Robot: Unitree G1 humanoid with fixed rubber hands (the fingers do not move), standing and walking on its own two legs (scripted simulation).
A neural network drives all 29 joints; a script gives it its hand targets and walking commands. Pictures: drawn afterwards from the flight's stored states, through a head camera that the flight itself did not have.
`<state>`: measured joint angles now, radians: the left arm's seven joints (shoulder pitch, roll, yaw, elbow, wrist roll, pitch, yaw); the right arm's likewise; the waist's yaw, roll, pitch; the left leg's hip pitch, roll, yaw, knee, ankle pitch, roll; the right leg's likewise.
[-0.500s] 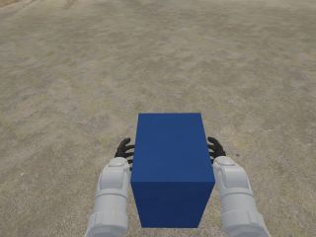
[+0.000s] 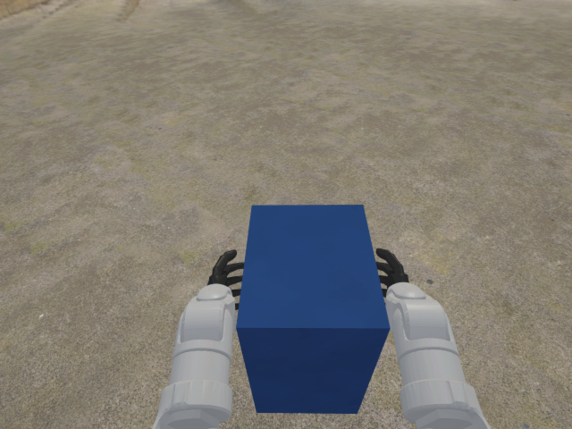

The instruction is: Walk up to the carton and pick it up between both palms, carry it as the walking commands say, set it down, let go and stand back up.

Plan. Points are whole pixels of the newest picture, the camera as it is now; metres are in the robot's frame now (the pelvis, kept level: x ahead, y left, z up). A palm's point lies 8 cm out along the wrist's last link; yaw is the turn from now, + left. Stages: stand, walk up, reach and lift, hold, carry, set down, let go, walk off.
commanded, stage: hold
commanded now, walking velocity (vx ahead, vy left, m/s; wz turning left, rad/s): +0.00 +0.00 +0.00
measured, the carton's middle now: (306, 314) +0.31 +0.00 +0.01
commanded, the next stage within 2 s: carry in 0.08 s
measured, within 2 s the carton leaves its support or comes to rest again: neither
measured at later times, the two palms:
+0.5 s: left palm (307, 292) +0.30 +0.00 +0.07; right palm (498, 321) +0.25 -0.26 +0.06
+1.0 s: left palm (421, 308) +0.26 -0.15 +0.08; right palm out of the picture +0.16 -0.39 +0.08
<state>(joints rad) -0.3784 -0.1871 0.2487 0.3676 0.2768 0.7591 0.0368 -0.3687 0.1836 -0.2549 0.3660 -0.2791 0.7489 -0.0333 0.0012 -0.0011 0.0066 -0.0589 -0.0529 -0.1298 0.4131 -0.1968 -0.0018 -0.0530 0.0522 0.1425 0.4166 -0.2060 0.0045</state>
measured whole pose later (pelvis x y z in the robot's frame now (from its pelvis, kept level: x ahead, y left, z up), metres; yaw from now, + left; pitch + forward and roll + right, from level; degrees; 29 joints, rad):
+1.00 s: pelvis -0.06 -0.16 -0.01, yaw -25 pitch +5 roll -3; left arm -0.30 -0.16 0.07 -0.25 0.12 1.24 0.17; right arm -0.29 0.16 -0.09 -0.24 -0.13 1.22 -0.14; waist 0.02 0.03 -0.08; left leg -0.34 0.31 0.22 0.64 -0.32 -0.12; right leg -0.44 -0.03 -0.12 0.64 -0.33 0.03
